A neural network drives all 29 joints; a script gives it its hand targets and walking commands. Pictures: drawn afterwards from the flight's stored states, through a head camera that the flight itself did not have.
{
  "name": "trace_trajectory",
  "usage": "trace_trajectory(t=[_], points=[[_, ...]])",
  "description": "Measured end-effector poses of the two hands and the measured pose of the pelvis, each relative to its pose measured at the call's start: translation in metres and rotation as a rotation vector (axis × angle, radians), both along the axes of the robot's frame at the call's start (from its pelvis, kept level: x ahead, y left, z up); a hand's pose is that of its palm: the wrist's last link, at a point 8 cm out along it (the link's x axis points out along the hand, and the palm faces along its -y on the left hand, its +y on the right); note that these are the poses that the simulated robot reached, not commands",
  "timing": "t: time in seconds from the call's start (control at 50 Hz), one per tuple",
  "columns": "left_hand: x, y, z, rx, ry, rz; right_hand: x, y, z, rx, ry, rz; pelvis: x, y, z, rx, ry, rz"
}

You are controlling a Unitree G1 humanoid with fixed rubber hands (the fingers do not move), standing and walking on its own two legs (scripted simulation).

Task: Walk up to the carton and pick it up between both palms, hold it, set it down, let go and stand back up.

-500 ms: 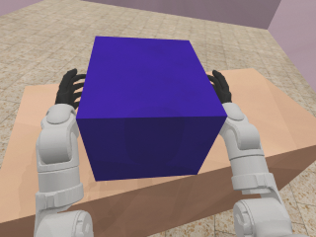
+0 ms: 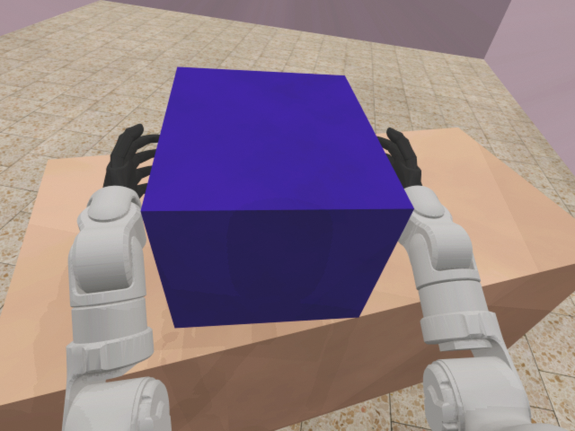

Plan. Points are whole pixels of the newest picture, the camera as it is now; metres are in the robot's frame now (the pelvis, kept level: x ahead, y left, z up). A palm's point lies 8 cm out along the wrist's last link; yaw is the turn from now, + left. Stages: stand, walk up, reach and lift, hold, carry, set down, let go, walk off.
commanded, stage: hold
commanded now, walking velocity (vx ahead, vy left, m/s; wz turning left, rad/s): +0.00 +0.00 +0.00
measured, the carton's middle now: (267, 190) +0.41 +0.01 +0.15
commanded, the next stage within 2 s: none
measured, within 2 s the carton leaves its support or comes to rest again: neither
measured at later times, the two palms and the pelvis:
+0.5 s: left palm (126, 192) +0.35 +0.19 +0.19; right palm (401, 192) +0.36 -0.17 +0.20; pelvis +0.00 +0.00 +0.00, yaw +0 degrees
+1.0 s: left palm (129, 195) +0.34 +0.18 +0.19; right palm (404, 196) +0.36 -0.17 +0.19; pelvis +0.00 +0.00 +0.00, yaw +0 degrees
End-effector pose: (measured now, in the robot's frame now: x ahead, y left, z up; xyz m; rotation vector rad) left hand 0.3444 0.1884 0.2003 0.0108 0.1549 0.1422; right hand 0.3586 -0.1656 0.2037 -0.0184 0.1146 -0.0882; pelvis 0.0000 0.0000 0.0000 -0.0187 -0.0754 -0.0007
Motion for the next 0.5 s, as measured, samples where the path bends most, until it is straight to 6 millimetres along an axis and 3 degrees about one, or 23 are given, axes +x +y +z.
trace_trajectory(t=[0.14, 0.36, 0.5], points=[[0.002, 0.000, 0.001, 0.001, -0.003, -0.001, 0.002, 0.000, 0.003, -0.002, -0.003, -0.001, 0.001, 0.001, 0.000, 0.000, -0.007, -0.001], [-0.002, 0.001, -0.011, 0.008, 0.024, 0.001, -0.002, 0.001, -0.012, 0.000, 0.024, -0.001, 0.002, 0.003, 0.000, 0.000, 0.000, -0.003], [0.001, -0.001, -0.006, 0.011, 0.012, -0.003, 0.000, -0.001, -0.007, 0.003, 0.011, -0.007, 0.002, 0.003, 0.000, -0.001, 0.008, -0.005]])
